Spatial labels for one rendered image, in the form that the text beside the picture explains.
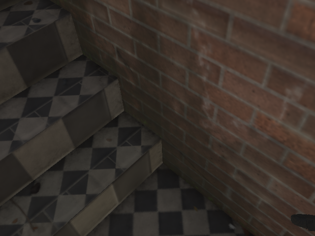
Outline stairs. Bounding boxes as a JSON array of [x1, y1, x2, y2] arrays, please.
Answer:
[[0, 0, 163, 236]]

